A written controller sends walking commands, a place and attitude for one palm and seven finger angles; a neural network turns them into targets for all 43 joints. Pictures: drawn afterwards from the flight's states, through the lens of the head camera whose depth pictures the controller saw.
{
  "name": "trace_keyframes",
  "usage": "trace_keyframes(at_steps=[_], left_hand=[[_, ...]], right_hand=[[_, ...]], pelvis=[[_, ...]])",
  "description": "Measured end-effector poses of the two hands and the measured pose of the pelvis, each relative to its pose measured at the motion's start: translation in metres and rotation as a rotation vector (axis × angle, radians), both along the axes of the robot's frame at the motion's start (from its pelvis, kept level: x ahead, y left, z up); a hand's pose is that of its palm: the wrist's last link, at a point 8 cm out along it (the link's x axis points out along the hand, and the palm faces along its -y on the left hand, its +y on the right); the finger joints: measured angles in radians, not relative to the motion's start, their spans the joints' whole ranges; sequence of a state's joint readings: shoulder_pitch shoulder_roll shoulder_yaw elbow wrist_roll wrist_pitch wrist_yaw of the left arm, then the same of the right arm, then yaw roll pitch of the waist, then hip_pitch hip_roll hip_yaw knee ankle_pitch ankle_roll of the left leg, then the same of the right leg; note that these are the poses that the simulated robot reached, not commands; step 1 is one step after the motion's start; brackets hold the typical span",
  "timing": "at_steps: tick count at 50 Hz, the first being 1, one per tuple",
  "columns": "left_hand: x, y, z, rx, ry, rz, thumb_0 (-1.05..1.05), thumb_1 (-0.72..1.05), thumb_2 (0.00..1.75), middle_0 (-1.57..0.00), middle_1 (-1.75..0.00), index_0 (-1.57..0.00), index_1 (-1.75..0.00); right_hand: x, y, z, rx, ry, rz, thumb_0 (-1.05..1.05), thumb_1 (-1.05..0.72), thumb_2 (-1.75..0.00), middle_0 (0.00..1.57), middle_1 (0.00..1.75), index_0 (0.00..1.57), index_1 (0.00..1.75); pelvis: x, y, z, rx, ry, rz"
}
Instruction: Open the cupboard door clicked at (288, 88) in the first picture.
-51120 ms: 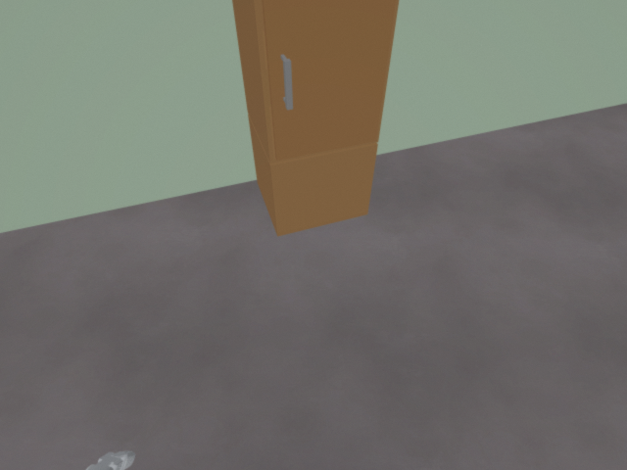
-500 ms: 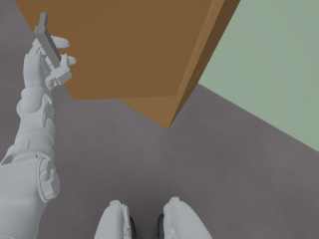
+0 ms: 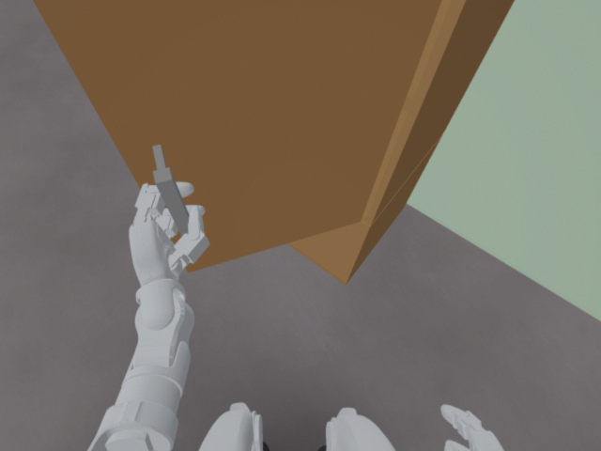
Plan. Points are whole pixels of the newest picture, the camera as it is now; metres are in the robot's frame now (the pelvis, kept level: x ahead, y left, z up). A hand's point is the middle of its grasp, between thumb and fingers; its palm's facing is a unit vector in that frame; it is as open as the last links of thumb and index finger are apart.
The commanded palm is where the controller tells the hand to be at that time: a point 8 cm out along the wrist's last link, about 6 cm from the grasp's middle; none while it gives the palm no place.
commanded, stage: pull the door open along its arc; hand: left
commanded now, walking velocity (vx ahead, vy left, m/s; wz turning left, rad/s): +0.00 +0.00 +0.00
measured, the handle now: (175, 197) +0.44 +0.18 +0.04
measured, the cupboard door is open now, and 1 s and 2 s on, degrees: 57 83 84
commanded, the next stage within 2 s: open thumb and fingers to let go in 0.50 s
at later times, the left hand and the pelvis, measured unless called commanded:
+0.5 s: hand (262, 308) +0.29 +0.05 +0.03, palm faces +0.39 -0.92 +0.02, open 5.8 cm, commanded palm +0.22 +0.09 +0.02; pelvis -0.01 -0.04 +0.00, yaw +4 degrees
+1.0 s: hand (270, 320) +0.27 +0.04 +0.03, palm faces +0.41 -0.91 +0.00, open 10.0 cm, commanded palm +0.22 +0.09 +0.02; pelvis -0.01 -0.06 +0.00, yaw +6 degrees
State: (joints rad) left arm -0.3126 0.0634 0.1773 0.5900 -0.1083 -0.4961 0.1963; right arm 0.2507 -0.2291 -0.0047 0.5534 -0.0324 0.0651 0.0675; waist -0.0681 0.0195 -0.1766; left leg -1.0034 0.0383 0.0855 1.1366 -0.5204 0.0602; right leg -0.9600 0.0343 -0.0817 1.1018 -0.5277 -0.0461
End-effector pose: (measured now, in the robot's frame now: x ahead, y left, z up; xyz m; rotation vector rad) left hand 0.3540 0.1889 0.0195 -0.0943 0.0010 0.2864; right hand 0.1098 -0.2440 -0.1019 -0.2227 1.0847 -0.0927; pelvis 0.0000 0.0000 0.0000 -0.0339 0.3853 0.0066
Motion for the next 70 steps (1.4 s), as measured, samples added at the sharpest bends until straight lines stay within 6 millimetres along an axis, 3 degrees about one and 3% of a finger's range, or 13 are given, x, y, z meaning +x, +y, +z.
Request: trace_keyframes(at_steps=[5,11,21,30,36,41,56,62,70], left_hand=[[-0.021,-0.019,0.002,0.047,0.009,0.122,0.01,0.72,0.77,-0.37,-1.32,-0.37,-1.32],[-0.049,-0.041,0.004,0.085,0.025,0.149,0.01,0.73,0.77,-0.35,-1.32,-0.36,-1.33],[-0.088,-0.077,0.007,0.063,0.053,0.125,0.02,0.73,0.78,-0.31,-1.32,-0.36,-1.34],[-0.121,-0.112,0.009,0.079,0.069,0.064,0.02,0.73,0.76,-0.31,-1.32,-0.37,-1.34],[-0.117,-0.113,0.006,0.091,0.049,0.107,0.02,0.69,0.78,-0.35,-1.32,-0.37,-1.34],[-0.114,-0.11,0.007,0.087,0.052,0.123,0.01,0.56,0.74,-0.36,-1.31,-0.39,-1.32],[-0.121,-0.106,0.009,0.077,0.049,0.115,0.0,-0.26,0.4,-0.31,-1.21,-0.32,-1.21],[-0.12,-0.106,0.008,0.085,0.052,0.1,-0.01,-0.42,0.33,-0.27,-1.05,-0.29,-1.06],[-0.12,-0.109,0.008,0.091,0.051,0.063,-0.01,-0.48,0.3,-0.24,-0.72,-0.25,-0.73]], right_hand=[[0.021,0.008,-0.006,0.035,-0.049,0.063,0.0,-0.91,-0.9,0.2,0.3,0.19,0.3],[0.026,0.013,-0.008,0.068,-0.065,0.091,0.0,-0.91,-0.9,0.2,0.3,0.2,0.3],[0.026,-0.003,-0.004,0.065,-0.099,0.105,0.01,-0.91,-0.9,0.2,0.3,0.2,0.3],[0.047,-0.009,0.002,0.071,-0.203,0.141,0.01,-0.91,-0.9,0.2,0.3,0.19,0.3],[0.064,-0.007,-0.002,0.076,-0.254,0.171,0.01,-0.91,-0.9,0.2,0.3,0.19,0.3],[0.068,-0.006,-0.005,0.09,-0.254,0.179,0.01,-0.91,-0.9,0.2,0.3,0.2,0.3],[0.048,-0.015,-0.01,0.065,-0.2,0.152,0.01,-0.91,-0.9,0.2,0.3,0.2,0.3],[0.044,-0.012,-0.009,0.059,-0.202,0.143,0.01,-0.91,-0.9,0.2,0.3,0.2,0.3],[0.046,0.0,-0.006,0.069,-0.228,0.147,0.01,-0.91,-0.9,0.2,0.3,0.2,0.3]], pelvis=[[-0.005,-0.007,-0.004,0.009,-0.012,0.011],[-0.008,-0.018,-0.002,0.019,-0.038,0.025],[-0.009,-0.033,0.003,0.033,-0.073,0.044],[-0.009,-0.045,0.002,0.052,-0.081,0.054],[-0.013,-0.052,-0.004,0.056,-0.077,0.069],[-0.013,-0.056,-0.006,0.061,-0.072,0.074],[-0.014,-0.052,-0.005,0.057,-0.07,0.074],[-0.016,-0.047,-0.006,0.052,-0.07,0.07],[-0.017,-0.041,-0.006,0.044,-0.075,0.066]])
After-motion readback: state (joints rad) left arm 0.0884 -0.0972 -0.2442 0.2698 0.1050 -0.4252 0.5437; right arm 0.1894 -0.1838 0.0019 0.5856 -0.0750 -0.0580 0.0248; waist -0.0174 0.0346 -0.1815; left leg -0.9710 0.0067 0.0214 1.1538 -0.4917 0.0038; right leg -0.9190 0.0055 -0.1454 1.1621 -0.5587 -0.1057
